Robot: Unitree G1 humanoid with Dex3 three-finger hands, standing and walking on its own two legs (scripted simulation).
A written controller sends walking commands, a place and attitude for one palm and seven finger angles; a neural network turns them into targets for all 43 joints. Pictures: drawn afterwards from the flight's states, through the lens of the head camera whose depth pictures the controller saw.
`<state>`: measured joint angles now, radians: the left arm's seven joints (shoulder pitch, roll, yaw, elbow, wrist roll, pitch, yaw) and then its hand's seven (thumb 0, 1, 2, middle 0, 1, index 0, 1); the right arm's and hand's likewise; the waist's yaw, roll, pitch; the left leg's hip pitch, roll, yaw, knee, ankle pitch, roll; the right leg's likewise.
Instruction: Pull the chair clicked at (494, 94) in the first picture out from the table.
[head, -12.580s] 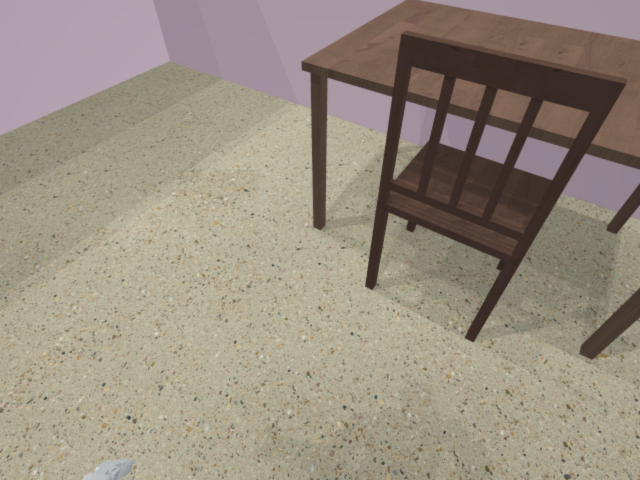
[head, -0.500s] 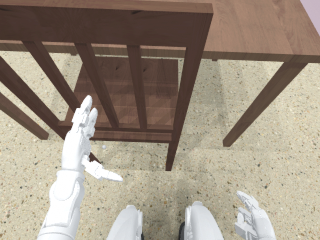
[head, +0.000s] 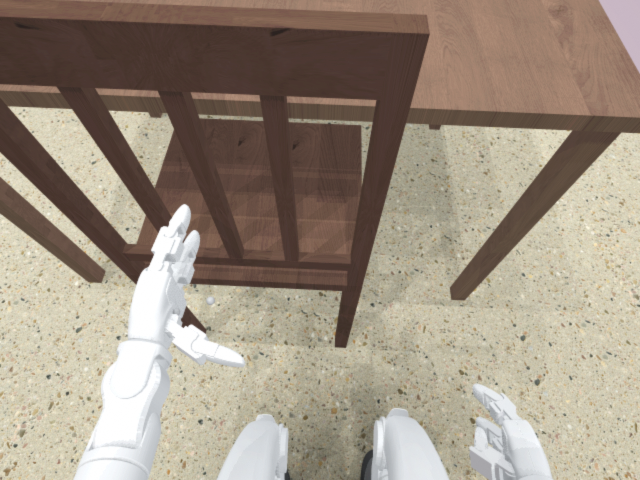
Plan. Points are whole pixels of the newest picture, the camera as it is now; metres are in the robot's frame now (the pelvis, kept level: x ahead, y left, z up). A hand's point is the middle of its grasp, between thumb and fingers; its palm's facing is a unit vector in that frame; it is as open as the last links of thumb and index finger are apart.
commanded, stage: aim the fingers beside a spindle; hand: left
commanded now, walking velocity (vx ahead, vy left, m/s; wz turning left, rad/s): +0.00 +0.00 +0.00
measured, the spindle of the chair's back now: (213, 193) +0.46 +0.16 +0.05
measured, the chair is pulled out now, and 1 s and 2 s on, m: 0.00 0.00 0.00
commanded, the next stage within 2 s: none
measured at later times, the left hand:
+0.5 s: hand (218, 308) +0.31 +0.13 +0.03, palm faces -0.08 -1.00 -0.02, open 16.9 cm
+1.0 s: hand (203, 301) +0.32 +0.15 +0.02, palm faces -0.01 -1.00 -0.06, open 16.9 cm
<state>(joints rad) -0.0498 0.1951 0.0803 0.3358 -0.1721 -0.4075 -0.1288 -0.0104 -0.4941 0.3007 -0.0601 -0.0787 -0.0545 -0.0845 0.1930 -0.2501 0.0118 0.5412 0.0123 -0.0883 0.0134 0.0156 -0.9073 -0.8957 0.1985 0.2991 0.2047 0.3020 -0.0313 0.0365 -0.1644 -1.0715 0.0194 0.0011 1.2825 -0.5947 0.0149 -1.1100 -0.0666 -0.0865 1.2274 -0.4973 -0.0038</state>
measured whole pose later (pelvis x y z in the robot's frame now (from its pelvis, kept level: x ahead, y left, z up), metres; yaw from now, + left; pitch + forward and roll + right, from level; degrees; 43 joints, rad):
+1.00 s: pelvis +0.00 +0.00 +0.00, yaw +0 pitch +22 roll -2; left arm -0.05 0.20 0.09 0.35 -0.15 -0.43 -0.10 -0.01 -0.49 0.30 -0.06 -0.08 -0.06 -0.08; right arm 0.19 -0.25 0.02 0.55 0.01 -0.09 0.02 0.02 -0.91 -0.90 0.20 0.30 0.21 0.30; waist -0.03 0.03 -0.17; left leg -1.07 0.02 0.00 1.29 -0.60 0.02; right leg -1.11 -0.07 -0.09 1.23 -0.50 0.00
